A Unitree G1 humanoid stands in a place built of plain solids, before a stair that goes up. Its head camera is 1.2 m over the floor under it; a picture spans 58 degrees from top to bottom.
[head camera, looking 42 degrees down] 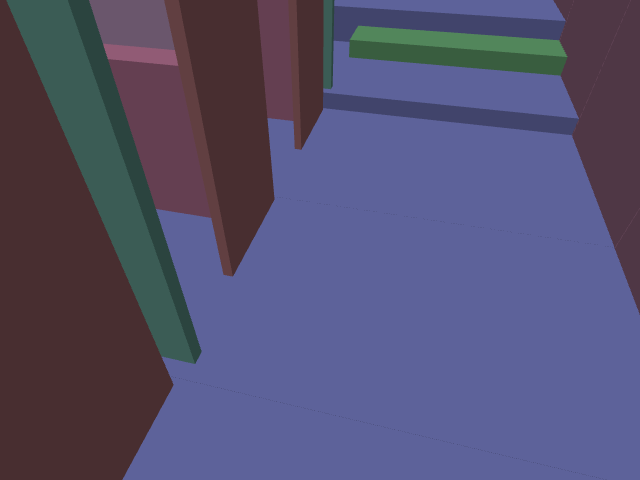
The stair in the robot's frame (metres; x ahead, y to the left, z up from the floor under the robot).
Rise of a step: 0.12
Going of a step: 0.48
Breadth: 1.41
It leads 14 degrees to the right of straight ahead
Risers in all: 3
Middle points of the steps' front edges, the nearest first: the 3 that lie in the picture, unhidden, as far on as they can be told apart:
2.39 -0.74 0.10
2.99 -0.89 0.22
3.32 -0.97 0.35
